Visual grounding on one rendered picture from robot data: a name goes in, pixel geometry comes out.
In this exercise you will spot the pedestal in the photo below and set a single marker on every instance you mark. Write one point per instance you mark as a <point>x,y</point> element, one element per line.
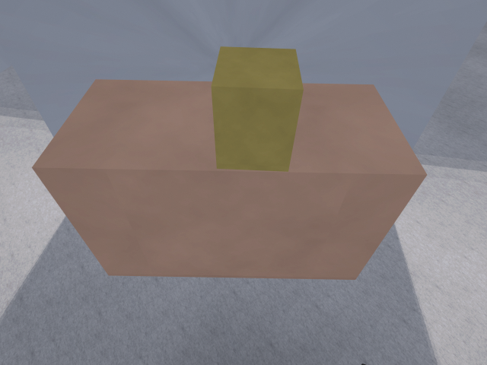
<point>134,170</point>

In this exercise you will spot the carton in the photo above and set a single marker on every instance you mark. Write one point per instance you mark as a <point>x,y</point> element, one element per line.
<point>256,100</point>

